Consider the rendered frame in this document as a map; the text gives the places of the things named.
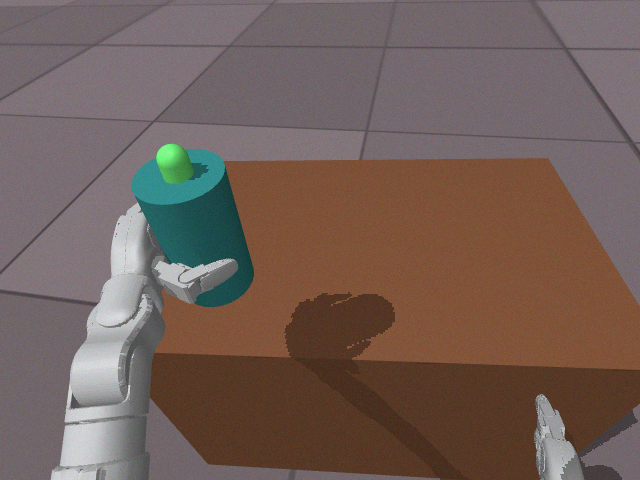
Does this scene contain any bottle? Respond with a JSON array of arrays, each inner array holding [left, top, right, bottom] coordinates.
[[131, 144, 254, 307]]

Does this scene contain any left robot arm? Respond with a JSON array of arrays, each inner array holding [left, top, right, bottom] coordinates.
[[51, 274, 165, 480]]

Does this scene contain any left robot hand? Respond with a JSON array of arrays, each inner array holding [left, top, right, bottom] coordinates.
[[111, 203, 238, 304]]

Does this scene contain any right robot hand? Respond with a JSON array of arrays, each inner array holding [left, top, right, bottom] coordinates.
[[534, 394, 584, 480]]

